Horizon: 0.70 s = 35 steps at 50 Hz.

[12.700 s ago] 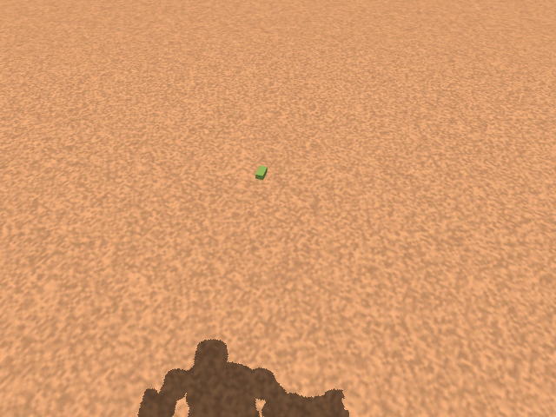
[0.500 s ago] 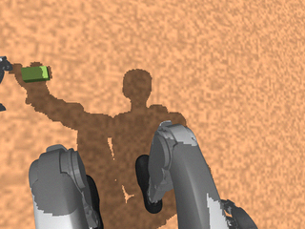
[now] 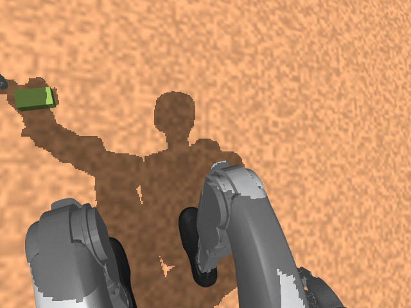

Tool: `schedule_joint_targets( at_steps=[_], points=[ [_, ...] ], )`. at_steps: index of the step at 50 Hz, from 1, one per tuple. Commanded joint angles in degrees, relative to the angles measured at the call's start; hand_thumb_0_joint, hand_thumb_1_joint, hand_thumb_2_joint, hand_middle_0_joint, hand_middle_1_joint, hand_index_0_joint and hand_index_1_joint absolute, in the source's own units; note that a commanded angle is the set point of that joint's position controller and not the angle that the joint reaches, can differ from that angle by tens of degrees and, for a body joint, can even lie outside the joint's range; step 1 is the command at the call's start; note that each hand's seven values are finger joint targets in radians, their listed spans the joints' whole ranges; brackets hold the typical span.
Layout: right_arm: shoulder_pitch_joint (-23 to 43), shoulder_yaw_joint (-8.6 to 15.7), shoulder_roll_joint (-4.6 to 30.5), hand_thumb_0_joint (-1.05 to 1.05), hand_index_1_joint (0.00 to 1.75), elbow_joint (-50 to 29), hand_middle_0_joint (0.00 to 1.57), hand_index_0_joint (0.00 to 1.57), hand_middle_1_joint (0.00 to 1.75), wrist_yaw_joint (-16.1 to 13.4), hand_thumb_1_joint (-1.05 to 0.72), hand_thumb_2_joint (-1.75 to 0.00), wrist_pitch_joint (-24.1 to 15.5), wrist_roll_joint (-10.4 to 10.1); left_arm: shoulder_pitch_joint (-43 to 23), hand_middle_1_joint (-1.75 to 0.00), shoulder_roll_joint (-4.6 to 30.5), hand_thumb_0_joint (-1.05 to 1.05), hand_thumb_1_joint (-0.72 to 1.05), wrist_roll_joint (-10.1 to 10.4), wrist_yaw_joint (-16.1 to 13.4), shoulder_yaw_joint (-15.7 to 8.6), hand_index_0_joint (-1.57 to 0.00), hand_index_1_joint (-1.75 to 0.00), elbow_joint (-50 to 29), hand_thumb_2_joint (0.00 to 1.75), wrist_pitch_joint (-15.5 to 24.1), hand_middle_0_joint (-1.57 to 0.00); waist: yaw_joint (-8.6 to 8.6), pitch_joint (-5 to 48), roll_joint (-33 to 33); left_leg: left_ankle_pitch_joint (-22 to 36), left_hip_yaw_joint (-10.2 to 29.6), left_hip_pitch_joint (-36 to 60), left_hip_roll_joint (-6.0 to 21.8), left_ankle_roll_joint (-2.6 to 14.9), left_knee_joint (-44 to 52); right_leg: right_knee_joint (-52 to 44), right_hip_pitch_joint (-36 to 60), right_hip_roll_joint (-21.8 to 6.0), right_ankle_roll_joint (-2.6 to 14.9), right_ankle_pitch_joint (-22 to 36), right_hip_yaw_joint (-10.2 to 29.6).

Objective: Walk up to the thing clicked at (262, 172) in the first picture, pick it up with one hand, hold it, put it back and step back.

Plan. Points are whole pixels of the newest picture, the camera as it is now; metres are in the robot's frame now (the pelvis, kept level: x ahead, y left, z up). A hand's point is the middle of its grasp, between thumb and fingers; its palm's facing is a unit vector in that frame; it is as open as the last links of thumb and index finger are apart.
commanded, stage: rise first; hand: left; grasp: from above
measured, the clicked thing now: (35, 99) +0.55 +0.24 -0.32
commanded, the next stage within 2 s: approach in 1.56 s
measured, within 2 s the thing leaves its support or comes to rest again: neither
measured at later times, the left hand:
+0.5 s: hand out of the picture +0.49 +0.29 -0.19, palm faces -0.47 -0.04 -0.88, open 10.5 cm
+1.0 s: hand out of the picture +0.49 +0.29 -0.19, palm faces -0.47 -0.04 -0.88, open 10.1 cm
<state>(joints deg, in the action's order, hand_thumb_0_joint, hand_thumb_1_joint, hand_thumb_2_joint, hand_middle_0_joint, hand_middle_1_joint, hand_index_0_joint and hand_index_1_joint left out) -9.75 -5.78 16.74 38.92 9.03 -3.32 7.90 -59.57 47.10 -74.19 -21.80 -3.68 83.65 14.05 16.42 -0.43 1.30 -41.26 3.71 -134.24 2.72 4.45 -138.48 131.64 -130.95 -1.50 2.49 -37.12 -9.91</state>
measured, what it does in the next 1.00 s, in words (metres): stands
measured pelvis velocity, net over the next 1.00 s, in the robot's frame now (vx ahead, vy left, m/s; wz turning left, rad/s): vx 0.00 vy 0.00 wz -0.02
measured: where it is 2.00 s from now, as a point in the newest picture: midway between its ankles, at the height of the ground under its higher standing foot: (162, 276)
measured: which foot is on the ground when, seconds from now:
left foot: down 0.00-1.00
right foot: down 0.00-1.00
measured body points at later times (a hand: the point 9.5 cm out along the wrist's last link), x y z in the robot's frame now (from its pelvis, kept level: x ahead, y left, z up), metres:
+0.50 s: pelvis +0.00 +0.00 -0.01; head +0.27 +0.08 +0.35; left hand +0.51 +0.29 -0.14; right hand +0.03 -0.27 -0.09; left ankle +0.07 +0.11 -0.30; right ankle +0.10 -0.10 -0.30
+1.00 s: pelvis +0.00 +0.00 +0.00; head +0.26 +0.09 +0.35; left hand +0.51 +0.29 -0.14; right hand +0.02 -0.26 -0.08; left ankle +0.07 +0.11 -0.30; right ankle +0.10 -0.10 -0.30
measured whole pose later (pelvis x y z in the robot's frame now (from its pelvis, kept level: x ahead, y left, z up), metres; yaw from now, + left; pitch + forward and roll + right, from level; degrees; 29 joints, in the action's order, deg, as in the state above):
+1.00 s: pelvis +0.00 +0.00 +0.00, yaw -1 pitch +35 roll -11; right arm -12.1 -8.7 17.0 37.2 9.4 -3.7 7.8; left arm -62.1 49.7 -73.8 -19.7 -2.5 85.4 12.8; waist 18.7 -0.8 1.4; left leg -40.3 4.8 -135.1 2.6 4.7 -139.3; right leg 131.5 -131.1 -1.2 2.2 -36.0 -10.8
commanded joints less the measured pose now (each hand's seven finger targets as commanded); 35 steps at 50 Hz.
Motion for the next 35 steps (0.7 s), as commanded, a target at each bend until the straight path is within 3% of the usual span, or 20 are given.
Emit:
schedule_joint_targets(
  at_steps=[1, 3, 10, 14, 16, 18, 21, 22, 26, 30, 32, 35],
  points=[
    [-13.9, 4.4, 15.0, 0.0, 0.3, 0.5, 0.2, 0.2, 0.3, -1.0, -0.91, -0.91, 0.5, 0.0, -17.2, -0.6, 14.4, 0.0, -0.03, 1.3, -2.0, -2.0, -0.53, -0.58, -7.3, 0.57, -0.1, -0.5, 0.33, 42.1, -20.3, 16.4, 1.3, 30.8, -2.5, -2.44, 13.7, -11.1, 22.4, 3.2, -0.29, 15.2, 0.8],
    [-14.3, 4.3, 15.2, 0.0, 0.3, 0.4, 0.2, 0.2, 0.3, -1.0, -0.91, -0.9, 0.5, 0.1, -18.3, -0.57, 14.3, 0.0, -0.06, 1.3, -1.9, -2.0, -0.52, -0.59, -6.1, 0.61, 0.2, -0.54, 1.77, 40.8, -18.9, 14.7, 1.5, 28.8, -2.5, -2.21, 13.4, -11.4, 22.1, 3.3, -0.43, 14.1, 0.5],
    [-14.4, 3.4, 15.0, 0.0, 0.3, 0.8, 0.2, 0.2, 0.3, -1.1, -0.91, -0.9, 0.2, 0.3, -19.4, -0.61, 15.5, 0.0, -0.01, 0.8, -1.7, -1.3, -0.55, -0.59, -6.3, 0.55, 0.6, -0.53, 1.7, 39.7, -18.8, 13.7, 0.3, 27.1, -2.6, -1.77, 12.2, -12.1, 23.7, 3.6, -0.58, 13.7, 1.0],
    [-14.3, 3.5, 15.6, 0.0, 0.3, 0.6, 0.2, 0.2, 0.3, -1.1, -0.91, -0.9, 0.0, 0.4, -20.1, -0.6, 14.3, 0.0, 0.0, 0.7, -1.8, -0.9, -0.56, -0.58, -6.1, 0.54, 0.6, -0.54, 2.54, 39.8, -22.1, 14.0, 2.4, 31.0, -2.1, -2.8, 13.5, -10.9, 19.2, 3.3, -0.1, 13.2, -0.1],
    [-14.1, 3.4, 15.7, 0.0, 0.3, 0.5, 0.2, 0.2, 0.3, -1.1, -0.91, -0.9, 0.2, 0.3, -20.6, -0.61, 15.2, 0.0, 0.01, 0.1, -1.8, -0.7, -0.56, -0.58, -6.8, 0.53, 0.5, -0.54, 1.88, 40.7, -23.7, 14.4, 2.4, 32.1, -2.1, -3.05, 14.0, -10.6, 18.9, 3.5, 0.16, 13.2, -0.3],
    [-14.8, 3.2, 15.7, 0.0, 0.3, 0.2, 0.2, 0.2, 0.3, -1.0, -0.91, -0.9, 0.1, 0.4, -19.8, -0.59, 14.0, 0.0, 0.03, -0.2, -1.6, -0.2, -0.57, -0.56, -5.4, 0.53, -0.1, -0.55, 2.8, 39.1, -22.8, 15.4, 2.5, 32.3, -2.0, -2.98, 13.6, -10.6, 18.3, 3.4, 0.03, 13.9, -0.4],
    [-15.0, 2.9, 15.8, 0.0, 0.3, 0.0, 0.2, 0.2, 0.3, -0.9, -0.91, -0.9, 0.0, 0.5, -22.2, -0.56, 15.0, 0.0, 0.03, 0.4, -2.1, -1.0, -0.58, -0.55, -6.6, 0.52, -0.2, -0.56, 3.37, 39.4, -23.2, 15.3, 2.7, 30.9, -2.1, -2.97, 13.8, -10.4, 19.3, 3.3, -0.07, 14.4, -0.5],
    [-14.9, 2.8, 15.7, 0.0, 0.3, -0.1, 0.2, 0.2, 0.3, -0.9, -0.91, -0.9, 0.1, 0.3, -21.1, -0.55, 14.8, 0.0, 0.02, 0.2, -2.1, -0.6, -0.59, -0.54, -5.7, 0.53, -0.4, -0.57, 2.81, 40.1, -23.1, 15.1, 2.2, 30.9, -2.2, -2.81, 13.7, -10.7, 20.2, 3.4, -0.05, 14.4, -0.4],
    [-15.8, 2.5, 16.1, 0.0, 0.3, -0.2, 0.2, 0.2, 0.3, -0.8, -0.91, -0.9, -0.3, 0.5, -22.5, -0.53, 15.4, 0.0, 0.05, 0.2, -1.6, -0.6, -0.6, -0.52, -4.5, 0.51, -0.8, -0.59, 4.2, 38.2, -21.2, 14.3, 2.0, 28.9, -2.2, -2.4, 12.7, -11.1, 20.0, 3.4, -0.32, 14.0, -0.2],
    [-15.4, 2.1, 15.9, 0.0, 0.3, -0.6, 0.2, 0.2, 0.3, -0.8, -0.91, -0.9, -0.3, 0.2, -21.4, -0.54, 15.8, 0.0, 0.06, 0.5, -1.8, -0.9, -0.61, -0.52, -4.5, 0.5, -0.9, -0.59, 2.99, 40.1, -23.1, 14.7, 1.9, 29.7, -2.2, -2.73, 13.6, -10.9, 21.4, 3.5, -0.13, 14.3, -0.3],
    [-15.4, 2.0, 15.8, 0.0, 0.3, -0.7, 0.2, 0.2, 0.3, -0.8, -0.91, -0.9, -0.2, 0.3, -20.2, -0.53, 15.1, 0.0, 0.06, 0.3, -1.6, -0.2, -0.61, -0.52, -2.8, 0.5, -1.1, -0.6, 3.4, 39.0, -22.1, 14.2, 1.5, 28.6, -2.2, -2.51, 13.1, -11.3, 21.7, 3.7, -0.17, 14.1, -0.2],
    [-15.7, 1.8, 16.2, 0.0, 0.3, -1.2, 0.2, 0.2, 0.3, -0.9, -0.91, -0.9, -0.4, 0.2, -21.0, -0.52, 17.6, 0.0, 0.07, 0.3, -1.4, -1.3, -0.62, -0.5, -3.8, 0.49, -1.2, -0.61, 3.5, 38.8, -21.8, 14.1, 1.3, 27.6, -2.3, -2.27, 12.7, -11.3, 21.9, 3.6, -0.3, 13.9, 0.0]
  ],
)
